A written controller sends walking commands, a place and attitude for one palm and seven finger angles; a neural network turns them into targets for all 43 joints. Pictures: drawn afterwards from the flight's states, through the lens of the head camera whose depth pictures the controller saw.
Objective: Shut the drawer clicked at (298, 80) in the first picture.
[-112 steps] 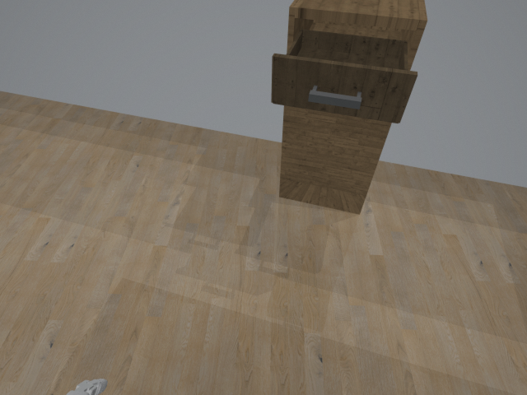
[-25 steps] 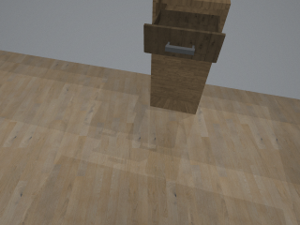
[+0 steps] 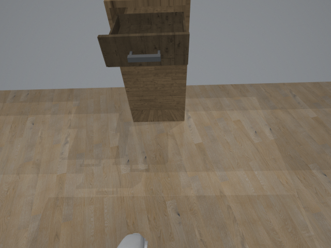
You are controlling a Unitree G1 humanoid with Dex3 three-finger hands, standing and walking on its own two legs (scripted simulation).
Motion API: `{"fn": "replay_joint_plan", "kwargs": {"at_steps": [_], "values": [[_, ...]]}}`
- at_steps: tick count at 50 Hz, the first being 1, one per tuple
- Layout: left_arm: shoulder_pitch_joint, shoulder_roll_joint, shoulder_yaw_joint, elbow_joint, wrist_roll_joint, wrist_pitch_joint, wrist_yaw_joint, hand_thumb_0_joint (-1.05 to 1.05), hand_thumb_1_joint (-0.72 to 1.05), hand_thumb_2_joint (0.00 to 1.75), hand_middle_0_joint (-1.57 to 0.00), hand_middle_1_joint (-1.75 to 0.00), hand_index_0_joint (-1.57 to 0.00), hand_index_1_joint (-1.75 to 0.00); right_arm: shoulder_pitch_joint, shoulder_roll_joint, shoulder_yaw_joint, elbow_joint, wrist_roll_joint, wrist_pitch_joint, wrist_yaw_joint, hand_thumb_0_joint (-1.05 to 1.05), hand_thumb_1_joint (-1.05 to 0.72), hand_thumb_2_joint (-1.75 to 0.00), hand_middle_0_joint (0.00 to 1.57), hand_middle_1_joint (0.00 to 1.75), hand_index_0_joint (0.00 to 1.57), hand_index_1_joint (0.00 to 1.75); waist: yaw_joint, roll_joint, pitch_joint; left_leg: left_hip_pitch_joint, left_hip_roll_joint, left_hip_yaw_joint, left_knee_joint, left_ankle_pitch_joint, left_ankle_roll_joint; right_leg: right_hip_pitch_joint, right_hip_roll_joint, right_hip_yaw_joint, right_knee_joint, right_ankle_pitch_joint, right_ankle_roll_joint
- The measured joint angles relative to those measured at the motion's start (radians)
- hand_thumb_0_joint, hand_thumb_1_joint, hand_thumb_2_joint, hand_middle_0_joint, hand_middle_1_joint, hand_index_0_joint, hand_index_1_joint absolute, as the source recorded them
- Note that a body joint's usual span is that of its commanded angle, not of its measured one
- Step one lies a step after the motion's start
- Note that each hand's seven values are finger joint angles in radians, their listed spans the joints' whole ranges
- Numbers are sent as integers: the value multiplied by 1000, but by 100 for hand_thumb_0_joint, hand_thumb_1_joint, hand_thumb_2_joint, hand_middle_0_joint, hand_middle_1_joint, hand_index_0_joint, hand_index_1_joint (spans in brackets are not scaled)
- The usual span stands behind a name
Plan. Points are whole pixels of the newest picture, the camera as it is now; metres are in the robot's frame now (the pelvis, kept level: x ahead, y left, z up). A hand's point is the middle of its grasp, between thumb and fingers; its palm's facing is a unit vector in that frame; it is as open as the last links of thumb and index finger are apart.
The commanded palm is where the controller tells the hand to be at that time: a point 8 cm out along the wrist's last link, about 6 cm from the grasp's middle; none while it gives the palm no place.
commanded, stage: walk to a spot facing it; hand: left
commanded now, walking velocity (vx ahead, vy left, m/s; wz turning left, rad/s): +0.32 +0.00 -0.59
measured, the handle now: (144, 55) +0.82 +0.17 +0.02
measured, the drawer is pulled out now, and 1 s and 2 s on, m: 0.29 0.29 0.29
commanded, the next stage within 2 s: none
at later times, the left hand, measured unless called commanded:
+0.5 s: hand (88, 202) +0.27 +0.30 -0.19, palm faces -0.24 -0.95 -0.20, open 7.3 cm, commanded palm none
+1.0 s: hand (151, 158) +0.45 +0.11 -0.18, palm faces -0.61 -0.77 -0.18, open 7.3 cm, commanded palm none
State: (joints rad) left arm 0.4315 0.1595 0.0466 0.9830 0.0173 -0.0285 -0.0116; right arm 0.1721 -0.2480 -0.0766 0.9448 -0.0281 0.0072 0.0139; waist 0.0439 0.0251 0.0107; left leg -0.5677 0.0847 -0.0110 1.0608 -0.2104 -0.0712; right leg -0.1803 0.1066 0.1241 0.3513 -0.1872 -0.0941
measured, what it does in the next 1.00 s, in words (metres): walks ahead, turning right: left foot, then right foot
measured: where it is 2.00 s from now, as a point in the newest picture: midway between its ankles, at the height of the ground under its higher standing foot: (158, 247)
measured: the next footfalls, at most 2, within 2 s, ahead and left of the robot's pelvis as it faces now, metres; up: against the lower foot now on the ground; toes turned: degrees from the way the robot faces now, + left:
left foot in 0.30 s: +0.21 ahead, +0.16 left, +0.00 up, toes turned -9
right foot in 0.92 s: +0.23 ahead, -0.05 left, +0.00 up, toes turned -41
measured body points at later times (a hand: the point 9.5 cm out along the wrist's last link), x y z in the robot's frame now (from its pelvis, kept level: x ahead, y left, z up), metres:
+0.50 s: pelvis +0.16 +0.10 -0.01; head +0.19 +0.13 +0.44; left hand +0.28 +0.35 -0.17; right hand +0.16 -0.15 -0.12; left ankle +0.17 +0.17 -0.75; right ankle +0.10 -0.03 -0.64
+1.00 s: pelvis +0.22 +0.06 -0.03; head +0.26 +0.03 +0.42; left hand +0.48 +0.15 -0.17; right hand +0.05 -0.09 -0.18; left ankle +0.21 +0.19 -0.67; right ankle +0.20 -0.02 -0.75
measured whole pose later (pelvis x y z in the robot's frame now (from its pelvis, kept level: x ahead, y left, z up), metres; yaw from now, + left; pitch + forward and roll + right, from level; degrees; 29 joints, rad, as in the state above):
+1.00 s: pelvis +0.22 +0.06 -0.03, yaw -37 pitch -2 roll -1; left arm 0.08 0.18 0.05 0.88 0.01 0.01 0.00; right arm 0.36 -0.16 -0.04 1.01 0.00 0.04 -0.02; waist -0.06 0.00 0.13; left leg -0.36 0.14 0.17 1.20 -0.55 -0.06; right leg -0.33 0.03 -0.10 0.67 -0.31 -0.08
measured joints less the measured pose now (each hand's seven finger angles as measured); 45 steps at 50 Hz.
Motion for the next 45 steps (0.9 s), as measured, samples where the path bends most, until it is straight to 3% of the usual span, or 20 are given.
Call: {"fn": "replay_joint_plan", "kwargs": {"at_steps": [5, 11, 15, 17, 19, 21, 24, 29, 34, 41, 45], "values": [[19, 2, 5, 2, 6, -10, 6, 0, 91, 90, -21, -30, -21, -30, -12, 8, 1, -11, 2, -2, -1, 1, -91, -90, 20, 30, 20, 30, 18, 0, -16, 1, -2, -7, -95, -13, -4, 39, 12, 51, -21, -22, 8], [26, 21, 12, 3, 12, -6, 13, 0, 91, 90, -21, -30, -21, -30, -41, 37, 12, -45, 14, -16, 3, 1, -91, -90, 20, 30, 20, 30, 41, -19, -24, 65, -41, 3, -289, -73, 10, 85, 7, 125, 1, -91, 39], [30, 48, 28, 0, 6, 5, 13, 0, 91, 90, -21, -30, -21, -30, -51, 58, 35, -86, 19, -55, -4, 1, -91, -90, 20, 30, 20, 30, 34, -43, -24, 192, -62, 14, -516, -34, 40, 59, 18, 169, 160, -209, 63], [-5, 73, 43, 17, -1, 18, 10, 0, 91, 90, -20, -30, -21, -30, -52, 79, 49, -92, 14, -72, -13, 1, -91, -90, 20, 30, 20, 30, 23, -78, -7, 200, -69, 58, -465, -41, 82, -47, 4, 99, 442, -286, 68], [-39, 98, 55, 19, 4, 26, 4, 1, 91, 90, -20, -30, -20, -30, -30, 97, 63, -92, 10, -72, -17, 1, -91, -90, 21, 30, 20, 30, 15, -102, 3, 246, -64, 101, -475, -68, 107, -156, -24, 9, 674, -274, 80], [-77, 119, 63, 5, 8, 33, -3, 1, 91, 90, -20, -30, -20, -30, 4, 107, 69, -79, 10, -74, -25, 1, -91, -90, 21, 30, 20, 30, 7, -109, 7, 296, -53, 132, -519, -71, 114, -249, -56, -67, 807, -227, 96], [-139, 135, 66, -31, 10, 47, -11, 1, 91, 90, -20, -30, -20, -30, 57, 110, 72, -42, 11, -74, -39, 1, -91, -90, 21, 30, 20, 30, -6, -102, 21, 356, -40, 169, -579, -65, 121, -350, -96, -123, 877, -162, 115], [-229, 127, 62, -72, 13, 70, -16, 0, 91, 90, -20, -30, -20, -30, 140, 92, 60, 21, 14, -61, -53, 1, -92, -90, 20, 30, 20, 30, -34, -84, 43, 419, -32, 229, -623, -83, 134, -437, -133, -136, 846, -68, 132], [-299, 99, 49, -77, 14, 92, -18, 0, 92, 90, -20, -30, -20, -30, 210, 82, 52, 63, 11, -46, -57, 1, -91, -90, 20, 30, 20, 30, -67, -75, 65, 461, -30, 291, -620, -124, 137, -435, -150, -156, 753, -27, 138], [-369, 46, 22, -80, 10, 103, -21, 0, 91, 90, -20, -30, -20, -30, 253, 89, 43, 91, 3, -25, -50, 1, -91, -90, 20, 30, 20, 30, -110, -61, 101, 489, -10, 383, -554, -208, 120, -324, -145, -220, 515, -115, 112], [-383, 25, 8, -97, 9, 79, -19, 0, 91, 90, -20, -30, -20, -30, 265, 92, 36, 90, 9, -15, -38, 1, -91, -90, 20, 30, 20, 30, -121, -35, 106, 463, 39, 423, -423, -281, 90, -209, -113, -252, 337, -113, 76]]}}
